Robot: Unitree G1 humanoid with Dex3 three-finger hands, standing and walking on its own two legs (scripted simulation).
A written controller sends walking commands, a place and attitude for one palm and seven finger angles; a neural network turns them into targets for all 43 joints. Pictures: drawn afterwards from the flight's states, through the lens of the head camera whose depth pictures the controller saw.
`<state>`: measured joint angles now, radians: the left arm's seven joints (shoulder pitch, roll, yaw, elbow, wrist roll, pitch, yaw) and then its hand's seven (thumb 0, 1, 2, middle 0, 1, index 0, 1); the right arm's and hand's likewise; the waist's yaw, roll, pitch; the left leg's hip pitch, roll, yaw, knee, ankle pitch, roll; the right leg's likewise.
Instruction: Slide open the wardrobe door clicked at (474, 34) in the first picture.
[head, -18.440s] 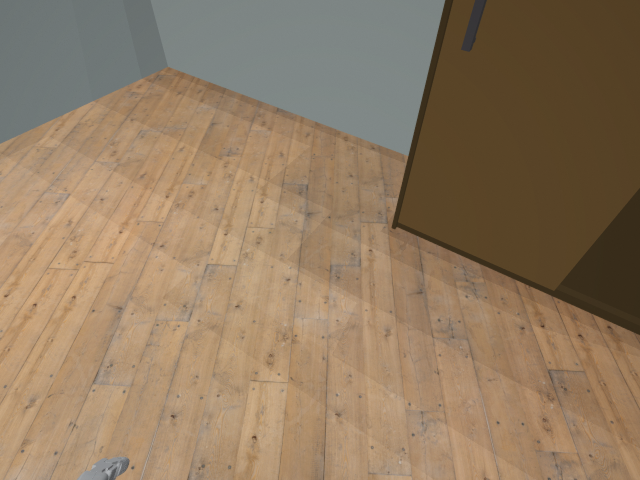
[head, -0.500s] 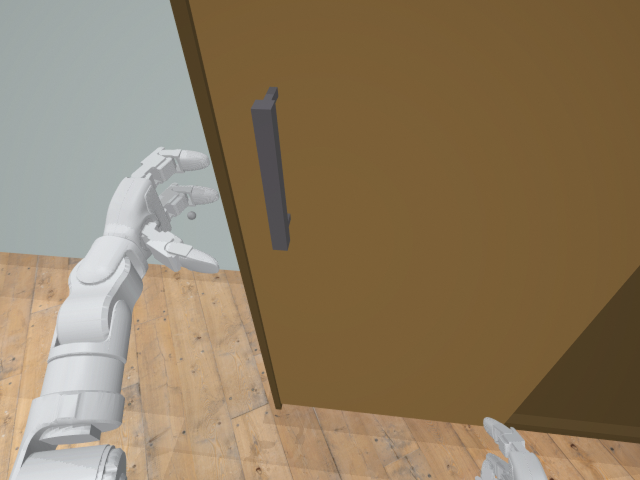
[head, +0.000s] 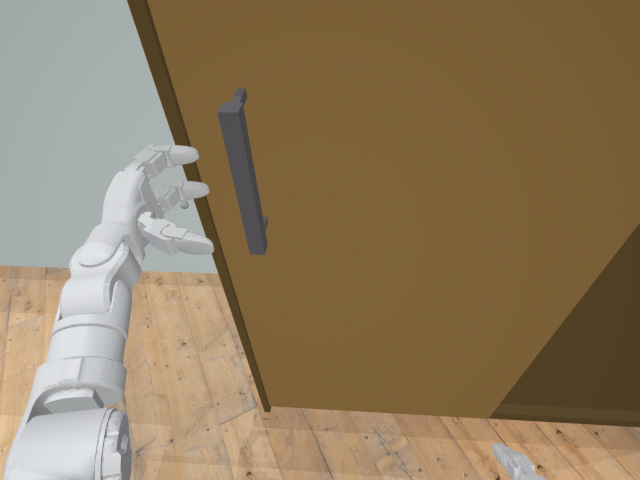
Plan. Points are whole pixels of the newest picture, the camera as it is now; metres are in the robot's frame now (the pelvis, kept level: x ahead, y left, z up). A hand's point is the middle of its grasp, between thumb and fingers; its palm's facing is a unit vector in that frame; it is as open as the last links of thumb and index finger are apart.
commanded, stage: move the hooked fingers beside the handle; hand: left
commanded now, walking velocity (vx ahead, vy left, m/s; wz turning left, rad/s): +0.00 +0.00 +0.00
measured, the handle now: (250, 179) +0.46 +0.11 +0.16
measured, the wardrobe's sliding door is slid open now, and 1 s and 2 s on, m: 0.00 0.00 0.00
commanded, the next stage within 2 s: none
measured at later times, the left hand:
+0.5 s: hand (189, 215) +0.38 +0.17 +0.17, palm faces -0.02 -1.00 -0.01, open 14.0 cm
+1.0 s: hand (186, 200) +0.38 +0.17 +0.19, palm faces -0.02 -1.00 -0.02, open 14.0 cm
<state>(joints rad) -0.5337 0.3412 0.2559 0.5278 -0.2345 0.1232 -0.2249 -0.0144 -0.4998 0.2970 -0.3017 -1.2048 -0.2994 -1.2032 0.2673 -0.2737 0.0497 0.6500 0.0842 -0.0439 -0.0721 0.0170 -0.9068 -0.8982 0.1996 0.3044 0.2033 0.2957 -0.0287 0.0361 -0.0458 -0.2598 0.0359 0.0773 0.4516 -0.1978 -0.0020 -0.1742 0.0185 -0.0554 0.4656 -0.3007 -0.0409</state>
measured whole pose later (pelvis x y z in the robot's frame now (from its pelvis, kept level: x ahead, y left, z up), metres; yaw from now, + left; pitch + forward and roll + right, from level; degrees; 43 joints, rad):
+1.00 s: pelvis +0.00 +0.00 +0.00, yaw +1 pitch -1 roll +0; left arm -0.54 0.30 0.19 0.46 -0.22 0.13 -0.17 -0.02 -0.50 0.30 -0.30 -1.21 -0.30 -1.20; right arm 0.25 -0.26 0.05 0.66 0.08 -0.03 -0.08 0.02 -0.91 -0.90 0.20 0.30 0.20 0.30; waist -0.01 0.04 -0.04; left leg -0.24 0.03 0.06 0.44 -0.19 0.00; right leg -0.14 0.01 -0.07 0.44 -0.29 -0.04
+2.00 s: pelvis +0.01 +0.00 +0.00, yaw +1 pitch +0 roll +0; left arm -0.50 0.29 0.20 0.40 -0.21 0.11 -0.15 -0.02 -0.50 0.30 -0.30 -1.21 -0.30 -1.20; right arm 0.23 -0.25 0.05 0.64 0.07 -0.03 -0.08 0.02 -0.91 -0.90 0.20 0.30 0.20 0.30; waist -0.01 0.02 -0.03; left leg -0.23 0.03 0.07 0.45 -0.21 0.00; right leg -0.14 0.02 -0.06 0.45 -0.30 -0.04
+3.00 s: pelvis +0.01 +0.00 +0.00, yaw +0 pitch -1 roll +0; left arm -0.44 0.28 0.21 0.36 -0.22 0.09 -0.17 -0.02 -0.50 0.30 -0.30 -1.20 -0.30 -1.20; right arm 0.26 -0.26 0.05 0.63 0.07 -0.02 -0.08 0.02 -0.91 -0.90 0.20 0.30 0.20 0.30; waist -0.01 0.03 -0.03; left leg -0.23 0.03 0.07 0.44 -0.20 0.00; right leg -0.13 0.02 -0.06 0.44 -0.30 -0.04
